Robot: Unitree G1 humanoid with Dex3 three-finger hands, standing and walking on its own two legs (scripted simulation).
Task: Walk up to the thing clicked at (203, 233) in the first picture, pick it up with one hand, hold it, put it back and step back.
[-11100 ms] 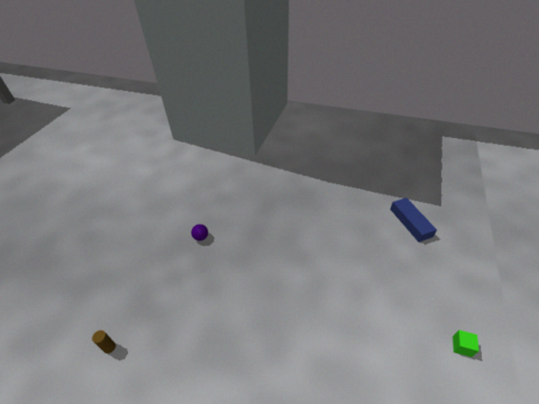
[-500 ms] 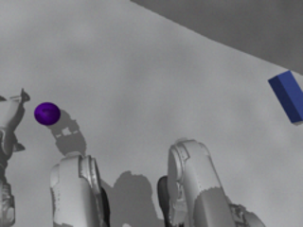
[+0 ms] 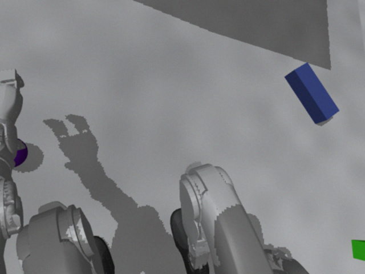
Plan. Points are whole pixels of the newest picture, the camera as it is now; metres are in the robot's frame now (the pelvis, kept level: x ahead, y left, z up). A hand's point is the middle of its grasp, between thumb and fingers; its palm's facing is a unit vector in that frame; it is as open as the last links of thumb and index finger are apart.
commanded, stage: approach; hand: left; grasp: from above
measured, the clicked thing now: (8, 152) +0.46 +0.31 -0.28
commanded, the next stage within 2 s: close in in 0.18 s
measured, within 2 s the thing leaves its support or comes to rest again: neither
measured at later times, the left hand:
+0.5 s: hand out of the picture +0.39 +0.33 -0.21, palm faces -0.51 -0.12 -0.85, open 14.0 cm
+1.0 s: hand (7, 148) +0.46 +0.30 -0.24, palm faces -0.48 -0.12 -0.87, open 14.0 cm
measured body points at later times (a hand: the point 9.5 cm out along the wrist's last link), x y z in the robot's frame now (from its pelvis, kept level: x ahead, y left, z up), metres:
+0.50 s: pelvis -0.01 +0.00 -0.01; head +0.24 +0.10 +0.36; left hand +0.41 +0.34 -0.16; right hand +0.07 -0.27 -0.10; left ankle +0.08 +0.13 -0.29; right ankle +0.09 -0.11 -0.29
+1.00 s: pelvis +0.00 +0.00 -0.02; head +0.28 +0.07 +0.33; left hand +0.48 +0.30 -0.19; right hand +0.04 -0.25 -0.12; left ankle +0.08 +0.13 -0.29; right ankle +0.09 -0.11 -0.29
